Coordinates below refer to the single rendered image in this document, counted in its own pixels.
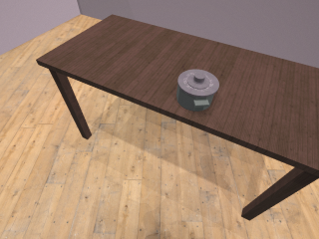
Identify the pot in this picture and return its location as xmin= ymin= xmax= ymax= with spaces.
xmin=176 ymin=85 xmax=214 ymax=112

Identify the lid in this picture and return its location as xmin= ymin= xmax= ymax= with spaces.
xmin=177 ymin=69 xmax=219 ymax=98

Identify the table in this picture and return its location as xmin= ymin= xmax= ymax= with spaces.
xmin=36 ymin=14 xmax=319 ymax=221

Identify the knob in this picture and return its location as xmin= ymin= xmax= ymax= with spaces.
xmin=193 ymin=72 xmax=205 ymax=83

